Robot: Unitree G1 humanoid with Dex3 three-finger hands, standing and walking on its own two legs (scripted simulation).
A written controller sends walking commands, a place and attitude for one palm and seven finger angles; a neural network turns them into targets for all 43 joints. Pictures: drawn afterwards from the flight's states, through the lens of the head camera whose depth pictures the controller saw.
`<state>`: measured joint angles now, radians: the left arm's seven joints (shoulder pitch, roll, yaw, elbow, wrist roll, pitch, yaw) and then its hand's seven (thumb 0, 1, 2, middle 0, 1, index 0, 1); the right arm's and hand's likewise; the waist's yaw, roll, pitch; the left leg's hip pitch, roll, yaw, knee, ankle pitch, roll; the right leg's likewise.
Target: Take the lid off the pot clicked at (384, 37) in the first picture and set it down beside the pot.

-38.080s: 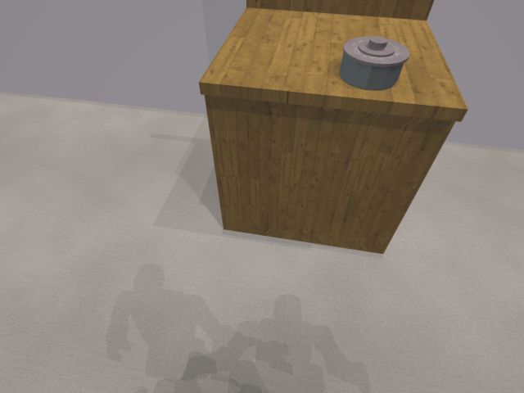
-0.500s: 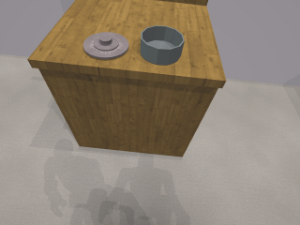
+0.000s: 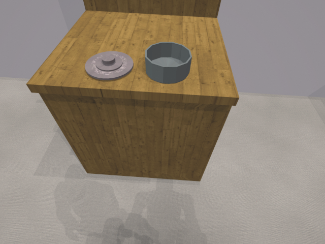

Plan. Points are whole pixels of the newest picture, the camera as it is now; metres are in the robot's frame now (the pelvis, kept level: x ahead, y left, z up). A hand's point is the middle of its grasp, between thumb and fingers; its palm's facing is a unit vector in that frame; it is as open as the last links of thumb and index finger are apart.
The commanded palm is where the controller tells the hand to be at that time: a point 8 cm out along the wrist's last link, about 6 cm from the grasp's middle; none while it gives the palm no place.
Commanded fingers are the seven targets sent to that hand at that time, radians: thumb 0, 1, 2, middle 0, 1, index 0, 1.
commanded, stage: stop stepping back and stand still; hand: left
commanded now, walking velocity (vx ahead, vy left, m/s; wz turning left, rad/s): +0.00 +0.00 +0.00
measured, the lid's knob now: (108, 59) +0.73 +0.24 +0.05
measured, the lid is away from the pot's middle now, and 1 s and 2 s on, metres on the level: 0.23 0.23 0.23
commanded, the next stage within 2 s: let the arm hang, fingers relaxed in 0.12 s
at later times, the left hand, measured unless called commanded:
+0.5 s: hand out of the picture +0.03 +0.18 -0.18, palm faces +0.03 -0.98 -0.20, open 7.3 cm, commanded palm none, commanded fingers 0.00 0.90 0.90 -0.20 -0.30 -0.20 -0.30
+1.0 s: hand out of the picture +0.03 +0.18 -0.18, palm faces +0.02 -0.98 -0.19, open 7.3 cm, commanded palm none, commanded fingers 0.00 0.90 0.90 -0.20 -0.30 -0.20 -0.30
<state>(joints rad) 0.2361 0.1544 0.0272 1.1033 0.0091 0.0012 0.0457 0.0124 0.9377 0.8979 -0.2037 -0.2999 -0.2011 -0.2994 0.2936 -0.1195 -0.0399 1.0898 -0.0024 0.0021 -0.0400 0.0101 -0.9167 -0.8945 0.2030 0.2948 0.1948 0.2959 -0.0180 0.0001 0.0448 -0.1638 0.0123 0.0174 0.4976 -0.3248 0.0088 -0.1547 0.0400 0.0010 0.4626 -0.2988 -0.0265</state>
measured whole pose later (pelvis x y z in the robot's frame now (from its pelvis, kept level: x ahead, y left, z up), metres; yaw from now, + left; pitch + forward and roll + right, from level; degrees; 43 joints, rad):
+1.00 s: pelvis +0.02 +0.01 +0.00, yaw -1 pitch +0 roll -1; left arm 0.26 0.15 0.03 1.11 0.01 0.00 0.05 0.01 0.93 0.90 -0.20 -0.30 -0.20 -0.30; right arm 0.30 -0.11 -0.04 1.11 0.00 0.00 -0.05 0.00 -0.91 -0.89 0.20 0.29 0.19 0.30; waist -0.02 -0.01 0.06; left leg -0.12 0.00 0.04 0.47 -0.34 0.03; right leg -0.12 0.03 0.02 0.44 -0.31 -0.01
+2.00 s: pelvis +0.01 +0.02 +0.00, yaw -1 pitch -1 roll -1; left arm 0.28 0.12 0.03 1.12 0.01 0.00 0.05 0.01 0.92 0.90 -0.20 -0.30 -0.20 -0.30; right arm 0.30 -0.09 -0.03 1.12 0.00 -0.01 -0.05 0.00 -0.91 -0.89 0.20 0.29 0.19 0.30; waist -0.02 -0.01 0.07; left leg -0.13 -0.01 0.05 0.46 -0.32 0.04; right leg -0.13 0.02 0.03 0.44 -0.30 0.00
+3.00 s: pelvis +0.00 +0.01 +0.00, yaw -1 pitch -1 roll +0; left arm 0.28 0.11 0.03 1.13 0.01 0.00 0.05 0.01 0.92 0.90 -0.20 -0.30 -0.20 -0.30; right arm 0.31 -0.09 -0.03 1.13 0.00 -0.01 -0.05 0.00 -0.90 -0.89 0.20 0.29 0.19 0.30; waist -0.02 0.00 0.07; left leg -0.13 0.00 0.05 0.45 -0.31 0.02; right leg -0.14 0.03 0.03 0.45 -0.29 -0.01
